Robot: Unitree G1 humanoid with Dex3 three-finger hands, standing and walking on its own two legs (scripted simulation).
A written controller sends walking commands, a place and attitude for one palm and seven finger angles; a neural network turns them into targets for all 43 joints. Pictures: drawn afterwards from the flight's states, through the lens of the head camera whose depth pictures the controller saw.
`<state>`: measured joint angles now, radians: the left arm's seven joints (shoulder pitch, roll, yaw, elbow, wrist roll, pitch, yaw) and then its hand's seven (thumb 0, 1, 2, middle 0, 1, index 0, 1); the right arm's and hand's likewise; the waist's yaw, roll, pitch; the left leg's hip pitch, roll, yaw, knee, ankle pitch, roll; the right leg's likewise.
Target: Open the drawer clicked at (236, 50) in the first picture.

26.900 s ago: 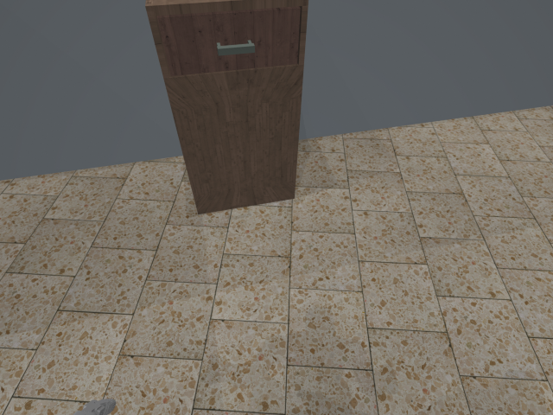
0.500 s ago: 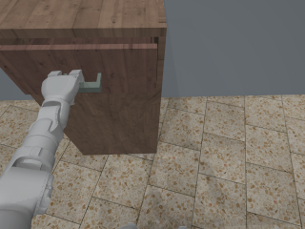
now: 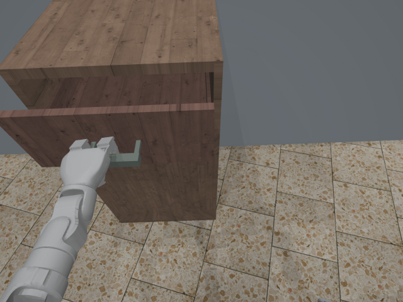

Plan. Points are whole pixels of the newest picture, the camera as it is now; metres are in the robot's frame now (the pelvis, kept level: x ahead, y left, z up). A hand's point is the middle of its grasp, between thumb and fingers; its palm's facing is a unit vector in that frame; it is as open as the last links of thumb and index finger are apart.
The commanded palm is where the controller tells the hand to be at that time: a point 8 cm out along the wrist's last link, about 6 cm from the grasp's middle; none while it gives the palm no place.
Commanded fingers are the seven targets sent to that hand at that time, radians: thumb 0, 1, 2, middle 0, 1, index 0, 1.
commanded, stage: pull the drawer open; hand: left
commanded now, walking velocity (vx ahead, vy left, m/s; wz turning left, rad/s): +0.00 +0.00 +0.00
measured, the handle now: (114, 152) +0.41 +0.21 +0.05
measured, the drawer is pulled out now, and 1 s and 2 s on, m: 0.11 0.30 0.30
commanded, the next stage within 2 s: open the thumb to release the handle in 1.22 s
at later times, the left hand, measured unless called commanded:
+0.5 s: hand (87, 228) +0.25 +0.23 +0.02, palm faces -0.02 -0.09 -1.00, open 5.2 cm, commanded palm +0.22 +0.22 +0.07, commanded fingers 0.00 0.90 0.90 -0.40 -1.35 -0.40 -1.35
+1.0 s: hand (74, 279) +0.17 +0.23 +0.02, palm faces -0.02 -0.11 -0.99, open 5.4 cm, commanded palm +0.12 +0.22 +0.07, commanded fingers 0.00 0.90 0.90 -0.40 -1.35 -0.40 -1.35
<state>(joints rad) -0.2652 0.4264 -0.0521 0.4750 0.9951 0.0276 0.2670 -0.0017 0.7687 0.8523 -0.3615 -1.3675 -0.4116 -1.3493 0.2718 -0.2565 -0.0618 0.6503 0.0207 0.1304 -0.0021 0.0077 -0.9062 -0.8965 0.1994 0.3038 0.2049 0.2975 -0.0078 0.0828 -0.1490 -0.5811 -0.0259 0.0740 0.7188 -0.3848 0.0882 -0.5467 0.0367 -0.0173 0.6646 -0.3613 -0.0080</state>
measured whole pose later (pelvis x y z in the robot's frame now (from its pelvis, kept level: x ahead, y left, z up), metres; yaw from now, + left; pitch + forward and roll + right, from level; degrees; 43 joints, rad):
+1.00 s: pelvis +0.00 -0.03 -0.01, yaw +0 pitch +10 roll +0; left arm 0.59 0.38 0.04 -0.23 0.97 0.00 0.34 0.01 0.76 0.79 -0.28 -1.35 -0.41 -1.35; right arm 0.11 -0.25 0.00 0.55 -0.03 0.07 0.02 0.01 -0.91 -0.90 0.20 0.30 0.20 0.30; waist 0.07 0.06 -0.12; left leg -0.53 -0.01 0.08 0.77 -0.42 0.05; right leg -0.52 0.05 -0.01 0.77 -0.42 -0.04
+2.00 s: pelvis -0.02 -0.03 -0.01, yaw +2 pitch +8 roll -1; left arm 0.41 0.39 0.01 -0.11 0.97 -0.02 0.32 0.00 -0.45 0.32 -0.32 -1.21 -0.32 -1.21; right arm 0.12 -0.24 0.00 0.58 -0.02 0.07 -0.03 0.01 -0.90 -0.90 0.20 0.30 0.21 0.30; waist 0.08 0.07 -0.09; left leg -0.54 -0.02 0.04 0.80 -0.40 0.05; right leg -0.51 0.04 -0.06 0.78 -0.41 -0.05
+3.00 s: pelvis -0.02 -0.03 +0.02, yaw +2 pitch +1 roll +0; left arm 0.37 0.52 0.04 -0.36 0.86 0.06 0.09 0.00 -0.49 0.30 -0.32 -1.20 -0.38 -1.23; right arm 0.08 -0.25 0.04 0.59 0.01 0.10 -0.04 0.01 -0.90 -0.90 0.20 0.30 0.21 0.30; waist 0.12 0.11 -0.03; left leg -0.25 -0.04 0.03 0.53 -0.29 0.05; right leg -0.23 0.03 -0.05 0.52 -0.30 -0.04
